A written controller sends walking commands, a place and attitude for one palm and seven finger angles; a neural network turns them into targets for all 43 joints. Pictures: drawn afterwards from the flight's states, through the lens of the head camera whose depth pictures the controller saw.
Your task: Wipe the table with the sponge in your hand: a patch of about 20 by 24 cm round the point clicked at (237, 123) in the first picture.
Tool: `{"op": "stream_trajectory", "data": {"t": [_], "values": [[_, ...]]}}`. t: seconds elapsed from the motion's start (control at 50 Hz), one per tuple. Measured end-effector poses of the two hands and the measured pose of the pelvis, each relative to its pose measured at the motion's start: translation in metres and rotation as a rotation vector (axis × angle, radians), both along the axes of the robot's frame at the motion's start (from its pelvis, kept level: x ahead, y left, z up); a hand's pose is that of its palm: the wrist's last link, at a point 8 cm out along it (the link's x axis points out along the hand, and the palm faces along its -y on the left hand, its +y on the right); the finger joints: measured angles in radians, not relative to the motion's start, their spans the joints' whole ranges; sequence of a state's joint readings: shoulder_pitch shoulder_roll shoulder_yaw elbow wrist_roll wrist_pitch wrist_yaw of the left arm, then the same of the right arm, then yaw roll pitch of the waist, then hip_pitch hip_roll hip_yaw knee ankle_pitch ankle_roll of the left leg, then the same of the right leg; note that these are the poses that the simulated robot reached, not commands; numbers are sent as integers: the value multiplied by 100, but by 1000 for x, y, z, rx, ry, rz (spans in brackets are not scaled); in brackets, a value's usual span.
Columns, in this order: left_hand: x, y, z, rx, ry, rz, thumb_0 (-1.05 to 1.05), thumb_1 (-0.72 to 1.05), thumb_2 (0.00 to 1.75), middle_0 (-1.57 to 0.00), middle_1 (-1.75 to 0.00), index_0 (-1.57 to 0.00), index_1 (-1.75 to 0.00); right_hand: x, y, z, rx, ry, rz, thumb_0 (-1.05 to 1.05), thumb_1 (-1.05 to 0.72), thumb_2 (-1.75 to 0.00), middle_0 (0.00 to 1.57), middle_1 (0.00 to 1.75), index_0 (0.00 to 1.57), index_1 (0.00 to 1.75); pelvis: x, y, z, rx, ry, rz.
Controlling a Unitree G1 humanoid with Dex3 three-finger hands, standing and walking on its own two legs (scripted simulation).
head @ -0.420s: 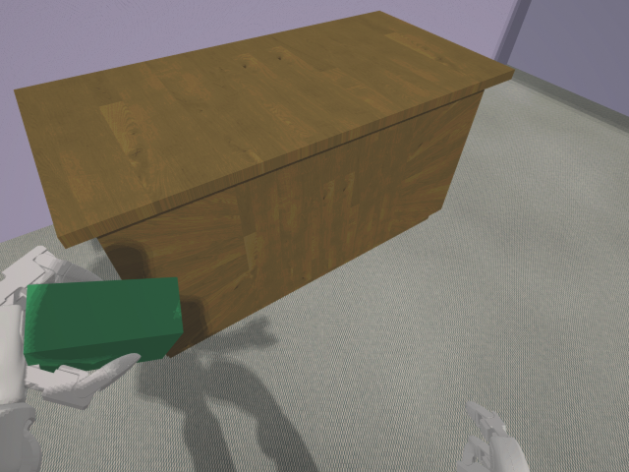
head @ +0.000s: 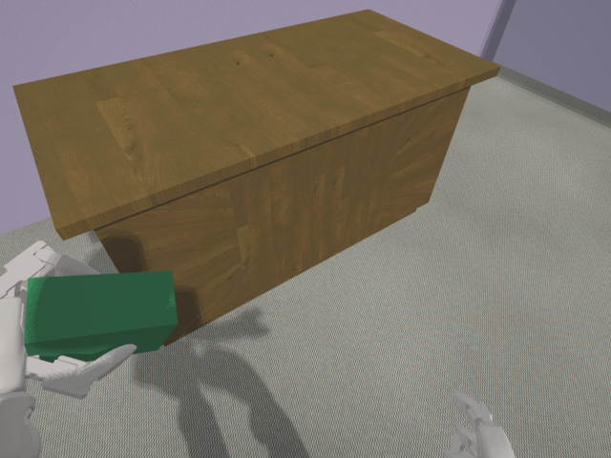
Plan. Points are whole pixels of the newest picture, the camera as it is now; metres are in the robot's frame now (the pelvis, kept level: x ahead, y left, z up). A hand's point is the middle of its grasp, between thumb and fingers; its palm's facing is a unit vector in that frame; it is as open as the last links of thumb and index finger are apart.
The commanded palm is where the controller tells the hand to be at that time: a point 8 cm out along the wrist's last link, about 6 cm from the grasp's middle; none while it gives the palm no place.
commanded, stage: walk to a spot facing it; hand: left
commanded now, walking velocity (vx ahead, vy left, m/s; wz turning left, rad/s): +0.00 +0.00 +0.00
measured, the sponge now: (124, 317) +0.23 +0.21 +0.13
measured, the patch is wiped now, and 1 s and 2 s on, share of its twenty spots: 0.00 0.00 0.00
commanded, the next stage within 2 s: turn to face it in 1.82 s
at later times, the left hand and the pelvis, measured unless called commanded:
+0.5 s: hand (144, 310) +0.23 +0.18 +0.15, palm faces +0.32 -0.86 -0.40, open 10.0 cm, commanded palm +0.18 +0.23 +0.18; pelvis -0.02 -0.03 -0.03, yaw -8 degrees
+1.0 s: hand (296, 247) +0.31 +0.04 +0.16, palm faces +0.00 -0.87 -0.49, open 10.0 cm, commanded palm +0.27 +0.10 +0.18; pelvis +0.00 -0.08 -0.01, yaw -27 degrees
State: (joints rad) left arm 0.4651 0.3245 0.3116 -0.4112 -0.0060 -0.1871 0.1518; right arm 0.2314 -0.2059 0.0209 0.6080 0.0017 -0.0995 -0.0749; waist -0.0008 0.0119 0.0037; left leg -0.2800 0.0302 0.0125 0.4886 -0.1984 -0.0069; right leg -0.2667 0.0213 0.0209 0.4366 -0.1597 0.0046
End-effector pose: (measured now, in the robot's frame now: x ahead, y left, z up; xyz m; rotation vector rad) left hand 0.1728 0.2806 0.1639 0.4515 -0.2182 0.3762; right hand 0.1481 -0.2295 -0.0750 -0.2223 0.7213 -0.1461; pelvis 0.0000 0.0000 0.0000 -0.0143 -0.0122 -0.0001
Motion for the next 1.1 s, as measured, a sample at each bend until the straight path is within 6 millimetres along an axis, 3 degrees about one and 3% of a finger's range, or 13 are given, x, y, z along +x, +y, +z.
{"op": "stream_trajectory", "data": {"t": [0.26,0.36,0.44,0.56,0.68,0.8,0.88,0.96,1.04,1.1], "values": [[3,0,-2,-1,-13,-7,-1,-47,98,-76,-133,-76,-133,2,2,1,12,-28,-14,2,-90,-90,20,30,20,30,-4,1,-4,11,3,-51],[10,-14,-2,5,-43,-42,-1,-47,98,-76,-133,-76,-133,0,-5,-3,31,-66,-34,2,-90,-90,20,30,20,30,-11,-6,-13,35,-5,-90],[14,-36,-1,28,-56,-85,-1,-47,98,-76,-133,-76,-133,-8,-17,-13,62,-83,-48,2,-90,-90,20,30,20,30,-15,-17,-21,38,-25,-128],[22,-73,2,26,-73,-166,-1,-47,98,-76,-133,-76,-133,-37,-44,-29,57,-5,-89,2,-90,-90,20,30,20,30,-20,-30,-23,53,-12,-167],[37,-85,11,65,-43,-261,-1,-47,98,-76,-133,-76,-133,-78,-65,-19,25,76,-203,2,-90,-90,20,30,20,29,-19,-30,-8,79,28,-244],[66,-98,13,91,-97,-347,-1,-47,98,-76,-133,-76,-133,-107,-75,-15,1,34,-328,2,-90,-90,20,30,20,29,-18,-30,-12,63,11,-332],[87,-126,15,79,-85,-391,-1,-47,98,-76,-133,-76,-133,-122,-78,-15,47,33,-400,2,-90,-90,20,30,20,29,-8,-44,-6,32,20,-378],[106,-169,16,105,-69,-464,-1,-47,98,-76,-133,-76,-133,-133,-88,-22,80,55,-454,2,-90,-90,20,30,20,29,0,-67,-5,11,30,-442],[124,-219,13,176,-114,-538,-1,-47,98,-76,-133,-76,-133,-138,-114,-45,106,55,-492,2,-90,-90,20,30,20,30,2,-99,-26,13,24,-468],[134,-249,9,150,-122,-584,-1,-47,98,-76,-133,-76,-133,-141,-139,-57,102,103,-510,2,-90,-90,20,30,20,30,1,-109,-31,6,6,-488]]}}
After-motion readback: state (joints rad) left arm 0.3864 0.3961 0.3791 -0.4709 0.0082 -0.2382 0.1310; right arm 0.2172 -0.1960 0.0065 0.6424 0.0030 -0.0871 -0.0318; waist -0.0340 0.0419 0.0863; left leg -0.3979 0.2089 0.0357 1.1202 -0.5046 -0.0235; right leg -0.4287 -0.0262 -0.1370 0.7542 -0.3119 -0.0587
